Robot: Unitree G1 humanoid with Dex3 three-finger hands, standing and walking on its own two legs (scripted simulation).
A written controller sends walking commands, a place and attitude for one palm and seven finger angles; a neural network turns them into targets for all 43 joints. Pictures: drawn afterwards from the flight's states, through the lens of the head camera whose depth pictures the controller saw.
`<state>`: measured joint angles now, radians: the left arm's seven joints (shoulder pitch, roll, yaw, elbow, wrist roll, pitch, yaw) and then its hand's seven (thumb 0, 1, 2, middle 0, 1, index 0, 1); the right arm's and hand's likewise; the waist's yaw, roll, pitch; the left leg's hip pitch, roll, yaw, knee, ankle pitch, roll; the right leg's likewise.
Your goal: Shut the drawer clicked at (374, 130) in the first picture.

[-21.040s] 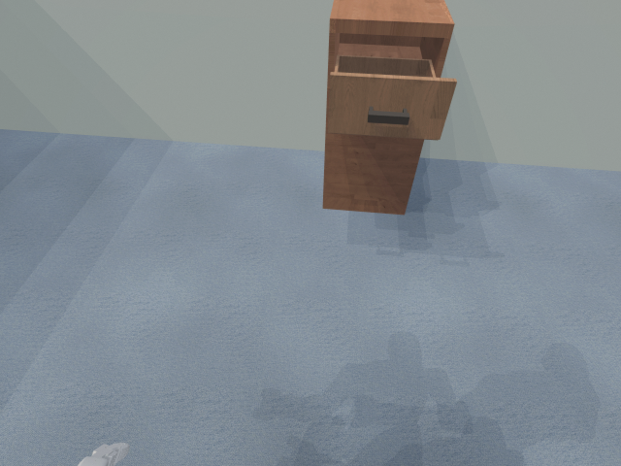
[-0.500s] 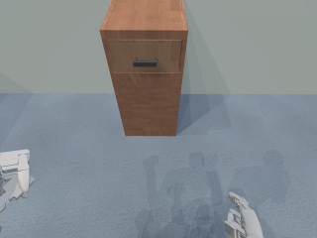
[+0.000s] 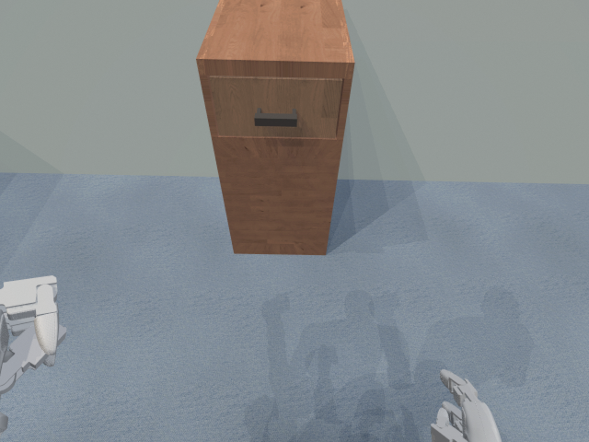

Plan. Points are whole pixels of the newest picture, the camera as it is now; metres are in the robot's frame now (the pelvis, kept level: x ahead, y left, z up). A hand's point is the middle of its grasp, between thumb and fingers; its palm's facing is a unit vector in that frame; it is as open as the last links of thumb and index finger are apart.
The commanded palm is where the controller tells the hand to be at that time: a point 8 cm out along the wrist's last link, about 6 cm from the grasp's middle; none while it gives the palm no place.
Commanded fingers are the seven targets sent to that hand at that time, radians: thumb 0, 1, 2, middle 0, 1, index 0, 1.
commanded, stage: stop stepping back and stand still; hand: left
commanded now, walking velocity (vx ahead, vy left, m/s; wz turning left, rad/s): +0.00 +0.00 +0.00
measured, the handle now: (276, 115) +0.90 +0.10 -0.08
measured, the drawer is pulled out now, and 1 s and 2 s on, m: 0.00 0.00 0.00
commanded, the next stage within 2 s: let the arm hang, fingers relaxed in 0.18 s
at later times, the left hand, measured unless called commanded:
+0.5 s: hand out of the picture +0.11 +0.22 -0.13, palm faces +0.00 -0.95 -0.33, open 3.0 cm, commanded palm none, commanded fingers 0.00 0.90 0.90 -0.92 -1.08 -0.92 -1.08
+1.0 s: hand out of the picture -0.02 +0.19 -0.17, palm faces +0.04 -0.96 -0.27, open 6.6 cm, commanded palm none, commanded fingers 0.00 0.90 0.90 -0.20 -0.30 -0.20 -0.30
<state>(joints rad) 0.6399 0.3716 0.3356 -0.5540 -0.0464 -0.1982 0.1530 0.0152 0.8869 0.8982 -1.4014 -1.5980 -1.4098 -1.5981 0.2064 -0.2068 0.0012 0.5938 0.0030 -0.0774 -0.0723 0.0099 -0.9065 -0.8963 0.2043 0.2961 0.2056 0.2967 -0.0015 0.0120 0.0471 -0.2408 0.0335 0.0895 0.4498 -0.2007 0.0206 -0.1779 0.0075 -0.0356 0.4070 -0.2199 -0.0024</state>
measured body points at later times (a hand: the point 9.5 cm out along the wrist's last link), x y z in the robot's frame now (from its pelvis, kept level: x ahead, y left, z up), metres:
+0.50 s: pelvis -0.01 +0.01 -0.01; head +0.01 -0.01 +0.44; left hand +0.11 +0.27 -0.10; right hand +0.11 -0.26 -0.14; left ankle +0.03 +0.10 -0.74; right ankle +0.00 -0.12 -0.74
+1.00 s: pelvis +0.00 -0.01 +0.00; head +0.01 -0.03 +0.45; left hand -0.02 +0.25 -0.14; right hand +0.01 -0.23 -0.17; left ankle +0.03 +0.10 -0.74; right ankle +0.00 -0.12 -0.74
